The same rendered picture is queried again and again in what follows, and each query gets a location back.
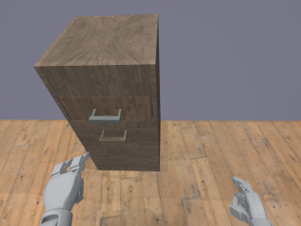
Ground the robot left forearm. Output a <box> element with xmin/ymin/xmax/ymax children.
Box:
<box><xmin>40</xmin><ymin>208</ymin><xmax>73</xmax><ymax>226</ymax></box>

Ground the robot right hand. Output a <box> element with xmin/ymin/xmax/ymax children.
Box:
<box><xmin>230</xmin><ymin>176</ymin><xmax>268</xmax><ymax>225</ymax></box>

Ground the robot left hand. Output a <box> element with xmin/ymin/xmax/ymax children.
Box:
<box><xmin>43</xmin><ymin>152</ymin><xmax>90</xmax><ymax>213</ymax></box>

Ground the cabinet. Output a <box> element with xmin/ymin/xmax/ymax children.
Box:
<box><xmin>33</xmin><ymin>13</ymin><xmax>161</xmax><ymax>171</ymax></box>

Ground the drawer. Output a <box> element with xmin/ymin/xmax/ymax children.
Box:
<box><xmin>58</xmin><ymin>96</ymin><xmax>153</xmax><ymax>121</ymax></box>

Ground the handle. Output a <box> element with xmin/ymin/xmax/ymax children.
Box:
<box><xmin>99</xmin><ymin>137</ymin><xmax>127</xmax><ymax>143</ymax></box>
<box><xmin>88</xmin><ymin>108</ymin><xmax>122</xmax><ymax>123</ymax></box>

